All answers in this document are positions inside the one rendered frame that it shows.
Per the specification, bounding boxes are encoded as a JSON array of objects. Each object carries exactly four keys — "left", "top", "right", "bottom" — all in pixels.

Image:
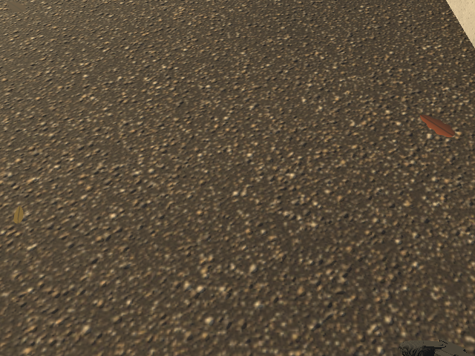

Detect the robot right hand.
[{"left": 399, "top": 339, "right": 473, "bottom": 356}]

